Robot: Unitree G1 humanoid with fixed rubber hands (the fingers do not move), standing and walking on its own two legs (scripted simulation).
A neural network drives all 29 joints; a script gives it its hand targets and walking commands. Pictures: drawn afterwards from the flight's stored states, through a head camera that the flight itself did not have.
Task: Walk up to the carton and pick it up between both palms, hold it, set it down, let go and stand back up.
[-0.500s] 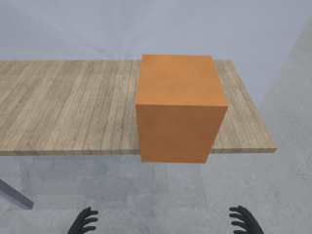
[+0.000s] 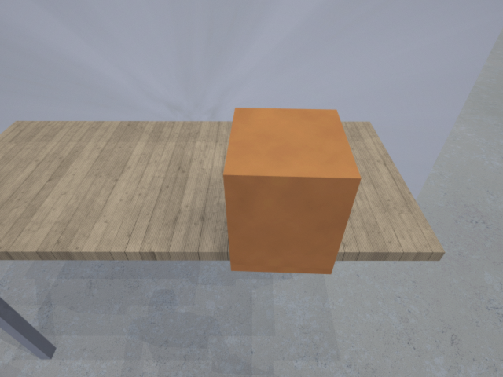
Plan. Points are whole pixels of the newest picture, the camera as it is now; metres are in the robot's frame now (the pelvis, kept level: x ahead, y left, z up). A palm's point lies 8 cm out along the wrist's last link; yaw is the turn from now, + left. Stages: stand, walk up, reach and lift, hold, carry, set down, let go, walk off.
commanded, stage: stand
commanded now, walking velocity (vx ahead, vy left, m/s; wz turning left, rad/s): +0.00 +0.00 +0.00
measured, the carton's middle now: (283, 191) +0.46 -0.04 +0.07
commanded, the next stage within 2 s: none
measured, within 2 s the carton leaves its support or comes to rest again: neither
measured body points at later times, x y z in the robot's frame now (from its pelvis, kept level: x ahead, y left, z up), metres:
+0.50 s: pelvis -0.03 +0.01 +0.00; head -0.06 +0.02 +0.45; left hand -0.09 +0.22 -0.16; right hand -0.08 -0.18 -0.16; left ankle -0.01 +0.12 -0.73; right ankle -0.01 -0.11 -0.73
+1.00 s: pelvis -0.06 +0.01 +0.00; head -0.07 +0.00 +0.45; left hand -0.10 +0.21 -0.16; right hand -0.10 -0.19 -0.16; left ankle -0.01 +0.12 -0.73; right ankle -0.01 -0.11 -0.73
